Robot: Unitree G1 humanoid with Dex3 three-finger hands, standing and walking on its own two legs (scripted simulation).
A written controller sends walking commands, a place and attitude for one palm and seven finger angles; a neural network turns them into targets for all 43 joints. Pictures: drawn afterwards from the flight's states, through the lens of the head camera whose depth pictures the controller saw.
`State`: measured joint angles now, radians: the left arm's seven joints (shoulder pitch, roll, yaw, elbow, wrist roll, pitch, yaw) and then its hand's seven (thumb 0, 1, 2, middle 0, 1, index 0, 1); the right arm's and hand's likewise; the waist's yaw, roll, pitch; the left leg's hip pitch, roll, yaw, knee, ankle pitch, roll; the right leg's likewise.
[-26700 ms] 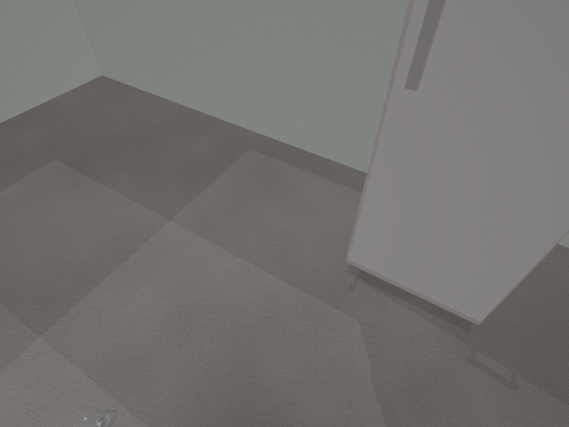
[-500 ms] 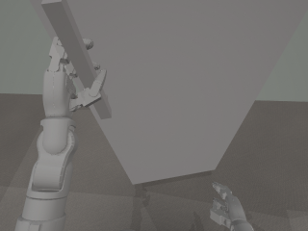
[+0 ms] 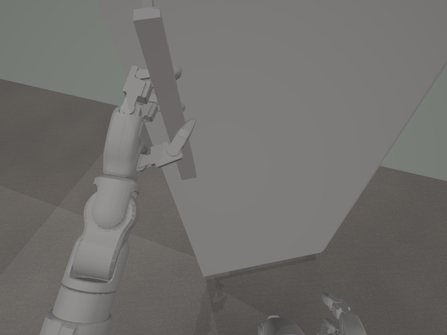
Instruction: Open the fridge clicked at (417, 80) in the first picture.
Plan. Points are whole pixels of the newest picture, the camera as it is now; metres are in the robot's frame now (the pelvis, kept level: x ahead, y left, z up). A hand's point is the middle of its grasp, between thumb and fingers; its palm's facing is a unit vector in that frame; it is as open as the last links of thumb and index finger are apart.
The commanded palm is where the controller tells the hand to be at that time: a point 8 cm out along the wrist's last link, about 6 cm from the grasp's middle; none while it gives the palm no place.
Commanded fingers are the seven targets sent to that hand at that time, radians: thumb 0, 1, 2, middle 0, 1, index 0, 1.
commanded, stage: walk backward, drawing the door open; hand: left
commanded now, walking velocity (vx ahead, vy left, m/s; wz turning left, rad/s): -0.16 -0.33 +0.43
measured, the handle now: (172, 105) +0.38 +0.08 +0.23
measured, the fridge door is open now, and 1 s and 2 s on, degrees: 31 63 68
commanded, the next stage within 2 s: stop walking and hold the door back in 1.14 s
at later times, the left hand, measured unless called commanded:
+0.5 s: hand (222, 217) +0.22 +0.01 +0.21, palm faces +0.29 -0.92 -0.25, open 8.7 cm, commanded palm +0.18 +0.04 +0.21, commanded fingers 0.00 0.90 0.90 -0.45 -1.40 -0.45 -1.40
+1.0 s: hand (329, 295) +0.14 -0.09 +0.21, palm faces +0.67 -0.73 -0.16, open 8.3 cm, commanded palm +0.09 -0.08 +0.20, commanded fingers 0.00 0.90 0.90 -0.45 -1.40 -0.45 -1.40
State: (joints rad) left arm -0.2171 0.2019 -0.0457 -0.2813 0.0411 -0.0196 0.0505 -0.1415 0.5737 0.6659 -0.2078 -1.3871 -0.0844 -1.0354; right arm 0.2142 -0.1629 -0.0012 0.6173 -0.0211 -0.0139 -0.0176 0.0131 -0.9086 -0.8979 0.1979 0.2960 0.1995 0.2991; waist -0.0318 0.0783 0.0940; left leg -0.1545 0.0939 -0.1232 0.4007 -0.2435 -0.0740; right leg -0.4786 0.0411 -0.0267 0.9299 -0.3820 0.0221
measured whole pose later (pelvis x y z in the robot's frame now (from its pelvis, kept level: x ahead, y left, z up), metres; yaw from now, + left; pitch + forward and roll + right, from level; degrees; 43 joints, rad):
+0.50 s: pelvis -0.05 -0.19 +0.00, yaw +20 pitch -1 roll -2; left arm -0.20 0.24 -0.01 -0.41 0.04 -0.06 0.01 -0.18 0.54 0.71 -0.31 -1.39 -0.07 -0.99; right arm 0.11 -0.16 -0.02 0.59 -0.02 -0.06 -0.03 0.01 -0.91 -0.90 0.20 0.30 0.20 0.30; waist -0.01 0.01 0.19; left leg -0.21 0.07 0.01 0.50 -0.26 -0.02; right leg -0.53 0.02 -0.05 1.05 -0.39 0.03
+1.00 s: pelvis -0.02 -0.40 -0.01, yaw +36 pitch -2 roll -3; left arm -0.14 0.29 0.14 -0.49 -0.03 -0.06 0.06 -0.16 0.53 0.73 -0.46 -1.40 -0.08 -1.15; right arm 0.09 -0.17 -0.03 0.62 0.00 -0.04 -0.05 0.01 -0.91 -0.90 0.20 0.30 0.20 0.30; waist -0.01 -0.02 0.20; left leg -0.32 0.06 0.07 0.63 -0.27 0.05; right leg -0.47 0.01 -0.03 1.08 -0.44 0.05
